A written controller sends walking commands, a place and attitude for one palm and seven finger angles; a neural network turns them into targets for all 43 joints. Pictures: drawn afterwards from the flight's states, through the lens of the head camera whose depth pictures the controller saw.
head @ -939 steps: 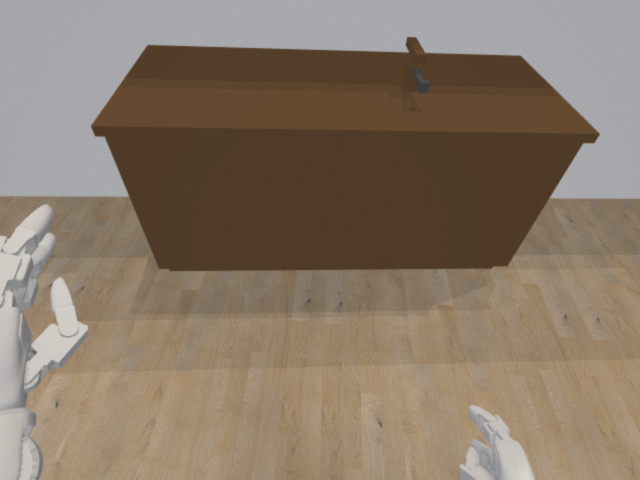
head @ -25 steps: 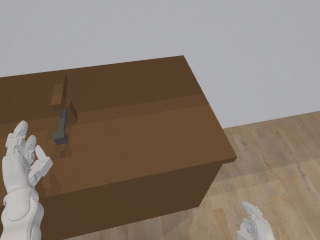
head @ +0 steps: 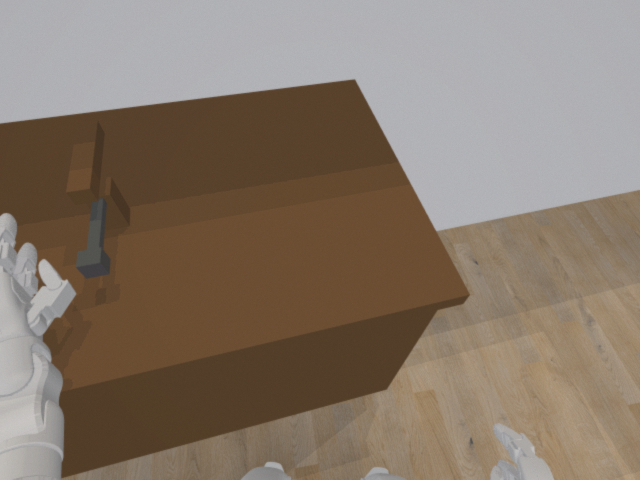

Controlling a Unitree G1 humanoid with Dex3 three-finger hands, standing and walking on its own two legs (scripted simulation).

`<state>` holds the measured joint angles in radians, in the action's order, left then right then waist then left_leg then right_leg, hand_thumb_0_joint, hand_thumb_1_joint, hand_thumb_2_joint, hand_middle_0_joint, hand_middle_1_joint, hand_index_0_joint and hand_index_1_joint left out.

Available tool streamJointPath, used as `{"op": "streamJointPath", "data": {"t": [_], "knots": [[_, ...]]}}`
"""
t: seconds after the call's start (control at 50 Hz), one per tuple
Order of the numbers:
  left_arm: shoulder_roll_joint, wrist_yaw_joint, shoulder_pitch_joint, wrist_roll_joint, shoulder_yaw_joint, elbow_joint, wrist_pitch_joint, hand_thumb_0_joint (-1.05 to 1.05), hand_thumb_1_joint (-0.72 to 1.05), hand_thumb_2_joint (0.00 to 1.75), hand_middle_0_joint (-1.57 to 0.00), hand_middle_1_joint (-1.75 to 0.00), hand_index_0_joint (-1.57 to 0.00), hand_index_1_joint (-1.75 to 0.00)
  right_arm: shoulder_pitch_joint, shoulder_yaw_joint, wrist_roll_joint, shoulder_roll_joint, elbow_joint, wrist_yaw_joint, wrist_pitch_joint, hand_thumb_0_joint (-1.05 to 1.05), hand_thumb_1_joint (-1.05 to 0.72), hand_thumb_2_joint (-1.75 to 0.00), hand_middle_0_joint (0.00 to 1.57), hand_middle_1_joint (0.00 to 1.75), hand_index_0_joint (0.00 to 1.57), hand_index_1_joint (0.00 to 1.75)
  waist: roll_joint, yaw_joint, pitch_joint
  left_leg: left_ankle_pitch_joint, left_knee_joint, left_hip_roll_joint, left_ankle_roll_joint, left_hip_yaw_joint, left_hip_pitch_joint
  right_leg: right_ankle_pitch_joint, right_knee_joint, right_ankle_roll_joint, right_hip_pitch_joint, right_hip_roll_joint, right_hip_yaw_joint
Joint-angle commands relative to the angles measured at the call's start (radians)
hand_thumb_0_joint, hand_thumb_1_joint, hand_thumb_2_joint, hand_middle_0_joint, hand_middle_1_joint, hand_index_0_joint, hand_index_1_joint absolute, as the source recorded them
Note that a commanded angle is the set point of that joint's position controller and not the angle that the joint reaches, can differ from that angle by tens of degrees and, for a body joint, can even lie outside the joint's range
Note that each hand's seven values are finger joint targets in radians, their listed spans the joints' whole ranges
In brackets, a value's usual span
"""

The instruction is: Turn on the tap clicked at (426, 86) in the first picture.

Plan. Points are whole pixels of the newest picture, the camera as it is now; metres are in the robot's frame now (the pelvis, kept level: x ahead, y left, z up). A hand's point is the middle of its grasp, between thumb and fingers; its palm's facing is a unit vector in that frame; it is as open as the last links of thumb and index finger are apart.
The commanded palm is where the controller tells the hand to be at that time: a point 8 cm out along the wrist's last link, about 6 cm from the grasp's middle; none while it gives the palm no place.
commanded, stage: reach beside the lever's end, fingers flat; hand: left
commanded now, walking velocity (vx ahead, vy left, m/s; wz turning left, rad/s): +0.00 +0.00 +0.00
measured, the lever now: (93, 263) +0.35 +0.32 +0.04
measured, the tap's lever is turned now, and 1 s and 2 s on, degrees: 0 0 20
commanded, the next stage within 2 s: push the lever round in 0.56 s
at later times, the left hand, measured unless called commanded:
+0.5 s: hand (52, 294) +0.31 +0.35 +0.03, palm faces +0.55 -0.83 -0.11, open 7.8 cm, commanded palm +0.28 +0.38 +0.04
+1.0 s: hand (74, 287) +0.32 +0.33 +0.03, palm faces +0.52 -0.85 -0.09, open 7.8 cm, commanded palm +0.29 +0.36 +0.04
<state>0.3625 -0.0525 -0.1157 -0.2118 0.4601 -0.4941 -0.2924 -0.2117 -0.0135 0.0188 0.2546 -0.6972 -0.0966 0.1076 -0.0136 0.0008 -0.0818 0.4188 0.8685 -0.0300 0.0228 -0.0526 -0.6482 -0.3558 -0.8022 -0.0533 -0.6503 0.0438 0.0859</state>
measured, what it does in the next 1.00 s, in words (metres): stands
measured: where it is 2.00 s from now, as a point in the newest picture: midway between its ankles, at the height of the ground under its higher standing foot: outside the picture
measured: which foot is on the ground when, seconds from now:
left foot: down 0.00-1.00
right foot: down 0.00-1.00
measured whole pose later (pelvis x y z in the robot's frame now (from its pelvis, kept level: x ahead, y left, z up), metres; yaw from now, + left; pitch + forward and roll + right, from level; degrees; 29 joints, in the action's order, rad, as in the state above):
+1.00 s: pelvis +0.00 +0.02 -0.01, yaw -1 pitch +14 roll -3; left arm 0.34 -0.07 -0.12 -0.19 0.45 -0.51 -0.36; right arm -0.24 -0.01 0.01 0.24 -0.67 -0.07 0.06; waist -0.02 -0.01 -0.12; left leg 0.45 0.95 -0.03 0.04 -0.04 -0.74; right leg -0.37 -0.86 -0.03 -0.73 0.04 0.08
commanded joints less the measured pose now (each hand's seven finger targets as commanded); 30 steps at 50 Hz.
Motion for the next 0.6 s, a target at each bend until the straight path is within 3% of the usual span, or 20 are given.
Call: {"op": "streamJointPath", "data": {"t": [0.0, 0.02, 0.08, 0.1, 0.12, 0.2, 0.22, 0.24, 0.26, 0.3, 0.32, 0.34, 0.4, 0.48, 0.52, 0.58], "knots": [[0.328, 0.017, -0.226, 0.011, 0.126, 0.175, -0.1, 0.0, 0.9, 0.9, -0.15, -0.15, -0.15, -0.15, -0.003, 0.06, -0.004, 0.157, 0.103, -0.012, 0.032, 0.0, -0.9, -0.9, 0.2, 0.3, 0.2, 0.3, -0.08, 0.003, -0.302, -0.277, -0.099, 0.017, 0.002, -0.016, 0.05, 0.217, 0.069, 0.024, 0.214, -0.034, -0.082], [0.302, 0.027, -0.247, 0.009, 0.094, 0.177, -0.107, 0.0, 0.9, 0.9, -0.15, -0.15, -0.15, -0.15, -0.01, 0.059, -0.005, 0.156, 0.107, -0.011, 0.03, 0.0, -0.9, -0.9, 0.2, 0.3, 0.2, 0.3, -0.091, -0.006, -0.318, -0.285, -0.093, 0.015, 0.001, -0.013, 0.052, 0.226, 0.06, 0.025, 0.206, -0.035, -0.083], [0.311, 0.051, -0.28, 0.001, 0.095, 0.133, -0.114, 0.0, 0.9, 0.9, -0.15, -0.15, -0.15, -0.15, -0.019, 0.059, -0.004, 0.162, 0.101, -0.009, 0.024, 0.0, -0.9, -0.9, 0.2, 0.3, 0.2, 0.3, -0.075, -0.016, -0.31, -0.281, -0.075, 0.019, 0.0, -0.017, 0.03, 0.219, 0.044, 0.025, 0.17, -0.03, -0.079], [0.33, 0.051, -0.266, 0.006, 0.123, 0.102, -0.115, 0.0, 0.9, 0.9, -0.15, -0.15, -0.15, -0.15, -0.025, 0.061, -0.004, 0.163, 0.094, -0.01, 0.019, 0.0, -0.9, -0.9, 0.2, 0.3, 0.2, 0.3, -0.078, -0.009, -0.299, -0.279, -0.072, 0.022, 0.001, -0.019, 0.022, 0.212, 0.043, 0.024, 0.162, -0.029, -0.079], [0.309, 0.057, -0.277, 0.0, 0.1, 0.117, -0.118, 0.0, 0.9, 0.9, -0.15, -0.15, -0.15, -0.15, -0.029, 0.061, -0.004, 0.163, 0.102, -0.008, 0.018, 0.0, -0.9, -0.9, 0.2, 0.3, 0.2, 0.3, -0.077, -0.014, -0.316, -0.287, -0.07, 0.02, 0.002, -0.018, 0.027, 0.221, 0.04, 0.025, 0.165, -0.03, -0.079], [0.327, 0.06, -0.179, -0.003, 0.132, 0.155, -0.12, 0.0, 0.9, 0.9, -0.15, -0.15, -0.15, -0.15, -0.042, 0.071, -0.006, 0.167, 0.117, 0.001, 0.011, 0.0, -0.9, -0.9, 0.2, 0.3, 0.2, 0.3, -0.11, 0.017, -0.374, -0.38, -0.068, 0.024, -0.008, -0.022, 0.071, 0.276, 0.03, 0.021, 0.199, -0.024, -0.075], [0.324, 0.056, -0.192, -0.007, 0.127, 0.168, -0.121, 0.0, 0.9, 0.9, -0.15, -0.15, -0.15, -0.15, -0.048, 0.07, -0.009, 0.167, 0.118, 0.004, 0.008, 0.0, -0.9, -0.9, 0.2, 0.3, 0.2, 0.3, -0.083, 0.009, -0.386, -0.387, -0.069, 0.026, -0.011, -0.023, 0.07, 0.283, 0.025, 0.023, 0.202, -0.023, -0.07], [0.34, 0.055, -0.147, -0.008, 0.153, 0.147, -0.116, 0.0, 0.9, 0.9, -0.15, -0.15, -0.15, -0.15, -0.049, 0.072, -0.007, 0.166, 0.121, 0.006, 0.004, 0.0, -0.9, -0.9, 0.2, 0.3, 0.2, 0.3, -0.077, 0.019, -0.368, -0.378, -0.071, 0.026, -0.01, -0.021, 0.052, 0.278, 0.028, 0.023, 0.204, -0.022, -0.071], [0.328, 0.052, -0.174, -0.011, 0.141, 0.168, -0.12, 0.0, 0.9, 0.9, -0.15, -0.15, -0.15, -0.15, -0.045, 0.07, -0.007, 0.166, 0.122, 0.007, 0.002, 0.0, -0.9, -0.9, 0.2, 0.3, 0.2, 0.3, -0.056, 0.007, -0.36, -0.384, -0.073, 0.027, -0.012, -0.026, 0.049, 0.283, 0.026, 0.025, 0.198, -0.02, -0.067], [0.34, 0.039, -0.134, -0.007, 0.17, 0.174, -0.125, 0.0, 0.9, 0.9, -0.15, -0.15, -0.15, -0.15, -0.045, 0.073, -0.006, 0.162, 0.118, 0.008, -0.002, 0.0, -0.9, -0.9, 0.2, 0.3, 0.2, 0.3, -0.096, 0.023, -0.342, -0.389, -0.076, 0.029, -0.015, -0.025, 0.054, 0.276, 0.03, 0.021, 0.196, -0.019, -0.068], [0.305, 0.041, -0.132, -0.011, 0.14, 0.183, -0.126, 0.0, 0.9, 0.9, -0.15, -0.15, -0.15, -0.15, -0.044, 0.072, -0.007, 0.159, 0.123, 0.01, -0.003, 0.0, -0.9, -0.9, 0.2, 0.3, 0.2, 0.3, -0.099, 0.01, -0.337, -0.386, -0.075, 0.028, -0.014, -0.019, 0.057, 0.275, 0.03, 0.023, 0.186, -0.02, -0.068], [0.33, 0.04, -0.119, -0.012, 0.165, 0.168, -0.124, 0.0, 0.9, 0.9, -0.15, -0.15, -0.15, -0.15, -0.043, 0.072, -0.008, 0.163, 0.123, 0.012, -0.004, 0.0, -0.9, -0.9, 0.2, 0.3, 0.2, 0.3, -0.078, 0.015, -0.322, -0.357, -0.076, 0.028, -0.013, -0.022, 0.035, 0.252, 0.031, 0.023, 0.179, -0.019, -0.065], [0.33, 0.044, -0.194, -0.007, 0.156, 0.145, -0.13, 0.0, 0.9, 0.9, -0.15, -0.15, -0.15, -0.15, -0.029, 0.067, -0.002, 0.162, 0.111, 0.003, -0.01, 0.0, -0.9, -0.9, 0.2, 0.3, 0.2, 0.3, -0.069, -0.011, -0.256, -0.271, -0.077, 0.029, -0.001, -0.023, -0.001, 0.187, 0.04, 0.024, 0.138, -0.019, -0.069], [0.292, 0.073, -0.3, -0.009, 0.084, 0.162, -0.145, 0.0, 0.9, 0.9, -0.15, -0.15, -0.15, -0.15, -0.02, 0.062, -0.004, 0.166, 0.114, -0.007, 0.002, 0.0, -0.9, -0.9, 0.2, 0.3, 0.2, 0.3, -0.109, -0.038, -0.277, -0.205, -0.072, 0.026, -0.005, -0.031, 0.023, 0.105, 0.036, 0.022, 0.079, -0.018, -0.066], [0.308, 0.075, -0.314, -0.001, 0.089, 0.163, -0.155, 0.0, 0.9, 0.9, -0.15, -0.15, -0.15, -0.15, -0.028, 0.063, -0.006, 0.166, 0.104, -0.011, 0.004, 0.0, -0.9, -0.9, 0.2, 0.3, 0.2, 0.3, -0.143, -0.034, -0.3, -0.215, -0.069, 0.028, -0.01, -0.036, 0.05, 0.1, 0.034, 0.017, 0.074, -0.018, -0.067], [0.304, 0.079, -0.281, -0.005, 0.083, 0.168, -0.152, 0.0, 0.9, 0.9, -0.15, -0.15, -0.15, -0.15, -0.033, 0.066, -0.009, 0.169, 0.109, -0.01, 0.008, 0.0, -0.9, -0.9, 0.2, 0.3, 0.2, 0.3, -0.122, -0.022, -0.348, -0.26, -0.07, 0.029, -0.024, -0.047, 0.081, 0.119, 0.024, 0.016, 0.084, -0.014, -0.055]]}}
